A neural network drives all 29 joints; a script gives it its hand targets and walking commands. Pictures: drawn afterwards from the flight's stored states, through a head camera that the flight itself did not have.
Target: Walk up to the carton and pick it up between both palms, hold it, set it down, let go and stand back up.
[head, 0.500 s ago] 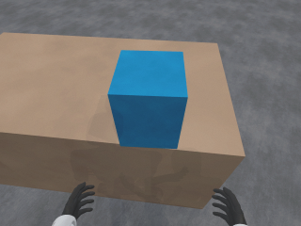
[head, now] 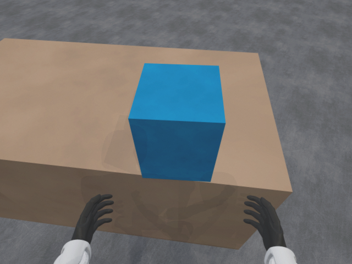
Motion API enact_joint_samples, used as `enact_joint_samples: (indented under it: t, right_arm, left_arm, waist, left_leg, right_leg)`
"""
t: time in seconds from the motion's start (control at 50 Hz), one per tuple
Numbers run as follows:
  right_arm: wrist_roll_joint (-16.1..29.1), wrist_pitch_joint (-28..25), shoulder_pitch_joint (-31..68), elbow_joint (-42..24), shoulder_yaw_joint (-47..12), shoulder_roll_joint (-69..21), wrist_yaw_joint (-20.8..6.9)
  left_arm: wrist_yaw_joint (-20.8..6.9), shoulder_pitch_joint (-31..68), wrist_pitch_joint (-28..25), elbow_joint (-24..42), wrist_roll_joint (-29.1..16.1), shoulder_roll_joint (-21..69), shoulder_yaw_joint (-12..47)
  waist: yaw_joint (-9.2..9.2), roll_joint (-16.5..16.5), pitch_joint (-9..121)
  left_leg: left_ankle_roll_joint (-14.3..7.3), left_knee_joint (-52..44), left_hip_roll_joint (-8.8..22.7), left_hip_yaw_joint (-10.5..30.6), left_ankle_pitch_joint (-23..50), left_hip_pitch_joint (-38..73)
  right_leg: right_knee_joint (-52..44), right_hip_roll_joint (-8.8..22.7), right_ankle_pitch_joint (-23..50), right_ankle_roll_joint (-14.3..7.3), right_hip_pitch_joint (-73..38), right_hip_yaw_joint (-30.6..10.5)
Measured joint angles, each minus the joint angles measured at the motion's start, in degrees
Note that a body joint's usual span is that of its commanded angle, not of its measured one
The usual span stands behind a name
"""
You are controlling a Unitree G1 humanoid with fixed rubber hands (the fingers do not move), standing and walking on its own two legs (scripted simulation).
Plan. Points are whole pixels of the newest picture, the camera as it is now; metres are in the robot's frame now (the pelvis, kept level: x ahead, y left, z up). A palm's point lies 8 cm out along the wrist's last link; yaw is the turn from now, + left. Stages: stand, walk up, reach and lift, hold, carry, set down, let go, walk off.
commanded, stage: reach and lift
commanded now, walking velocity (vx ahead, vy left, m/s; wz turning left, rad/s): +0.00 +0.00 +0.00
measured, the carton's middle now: (178, 124) +0.46 +0.04 +0.03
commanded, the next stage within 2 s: none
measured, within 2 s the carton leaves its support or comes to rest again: neither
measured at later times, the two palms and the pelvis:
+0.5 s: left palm (89, 201) +0.23 +0.23 +0.02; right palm (267, 204) +0.24 -0.16 +0.02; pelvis +0.00 +0.00 +0.00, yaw +0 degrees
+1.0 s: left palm (90, 154) +0.31 +0.23 +0.09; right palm (266, 158) +0.32 -0.16 +0.08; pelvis +0.00 +0.00 +0.00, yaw -1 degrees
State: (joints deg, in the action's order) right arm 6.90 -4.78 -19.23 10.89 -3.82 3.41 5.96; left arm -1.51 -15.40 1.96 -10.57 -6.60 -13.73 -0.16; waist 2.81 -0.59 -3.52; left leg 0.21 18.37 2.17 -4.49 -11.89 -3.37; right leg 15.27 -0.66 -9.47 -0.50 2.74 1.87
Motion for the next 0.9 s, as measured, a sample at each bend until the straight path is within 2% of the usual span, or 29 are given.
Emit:
enact_joint_samples:
  t: [0.14,0.24,0.38,0.54,0.66,0.76,0.9]
  right_arm:
    - [-1.6,-2.7,0.8,-0.4,1.2,-0.7,0.4]
    - [-1.3,-2.6,3.2,0.6,2.1,-1.2,0.7]
    - [-0.5,-2.6,7.4,-0.2,1.6,-1.2,1.8]
    - [1.4,1.6,11.7,0.2,1.2,-0.7,3.7]
    - [3.7,6.4,16.4,-2.8,1.8,0.7,4.9]
    - [5.3,10.0,21.3,-3.3,1.8,2.1,5.7]
    - [5.9,12.2,26.0,-2.9,1.4,3.8,5.8]
  left_arm:
    - [0.1,0.5,-4.3,-1.3,-1.7,-0.7,0.3]
    - [0.5,3.2,-6.4,-2.1,-2.5,-0.5,1.6]
    - [0.6,7.8,-6.2,-3.3,-2.9,-0.4,0.7]
    - [0.8,12.2,-0.3,-1.7,-2.3,0.3,-0.2]
    - [1.0,16.7,8.0,3.1,-2.3,0.7,-1.7]
    - [0.7,20.6,14.9,6.1,0.1,1.9,-5.0]
    - [0.5,24.5,19.3,7.8,0.4,2.3,-6.9]
  waist:
    - [0.16,-0.3,0.7]
    - [0.22,0.0,0.9]
    - [0.28,-0.1,0.8]
    - [0.31,-0.9,1.0]
    - [0.26,-1.1,0.7]
    - [0.3,-0.6,-0.6]
    - [-0.01,-0.3,-1.2]
  left_leg:
    - [0.0,0.4,-0.2,0.5,0.0,-0.2]
    - [0.0,1.2,-0.4,0.7,-0.4,-0.6]
    - [0.0,1.4,-0.4,0.7,-0.6,0.0]
    - [0.0,1.3,-0.3,0.7,-0.9,0.6]
    - [-0.1,0.9,-0.3,0.2,-0.6,0.2]
    - [-0.2,0.3,-0.2,-0.4,-0.4,0.6]
    - [-0.2,0.2,-0.2,-0.3,-0.1,-0.3]
  right_leg:
    - [1.1,0.2,-0.6,-0.1,0.4,0.3]
    - [2.3,0.3,-1.2,0.0,0.9,0.4]
    - [2.7,0.3,-1.5,0.0,0.5,0.1]
    - [2.3,0.1,-1.6,0.0,-0.3,-0.2]
    - [1.8,0.0,-1.1,0.1,0.3,-0.8]
    - [1.1,-0.1,-0.5,0.2,0.1,-1.6]
    - [1.0,-0.2,-0.2,0.2,1.0,-1.6]
